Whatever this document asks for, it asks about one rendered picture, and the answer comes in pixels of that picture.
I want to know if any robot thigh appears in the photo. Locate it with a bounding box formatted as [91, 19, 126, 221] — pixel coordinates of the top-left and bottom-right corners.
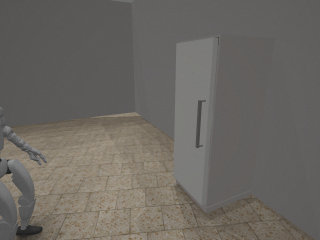
[0, 180, 18, 228]
[5, 159, 35, 207]

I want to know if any robot right thigh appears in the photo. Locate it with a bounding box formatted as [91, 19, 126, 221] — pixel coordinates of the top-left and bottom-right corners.
[0, 180, 18, 228]

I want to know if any left robot hand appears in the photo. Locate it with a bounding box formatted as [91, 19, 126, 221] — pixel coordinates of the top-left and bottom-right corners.
[27, 148, 47, 166]

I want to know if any robot left upper arm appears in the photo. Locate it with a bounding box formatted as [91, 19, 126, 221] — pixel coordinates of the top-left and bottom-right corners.
[0, 107, 13, 138]

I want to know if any fridge door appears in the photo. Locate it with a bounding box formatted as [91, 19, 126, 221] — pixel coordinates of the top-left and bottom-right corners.
[173, 37, 219, 206]

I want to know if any robot left forearm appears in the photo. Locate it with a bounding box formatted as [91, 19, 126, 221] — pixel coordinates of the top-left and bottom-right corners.
[6, 130, 32, 152]

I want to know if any handle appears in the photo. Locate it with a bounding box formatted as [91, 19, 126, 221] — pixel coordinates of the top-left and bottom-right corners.
[195, 100, 206, 148]

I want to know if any robot left thigh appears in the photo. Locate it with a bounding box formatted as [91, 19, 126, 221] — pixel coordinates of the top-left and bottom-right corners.
[5, 159, 35, 207]

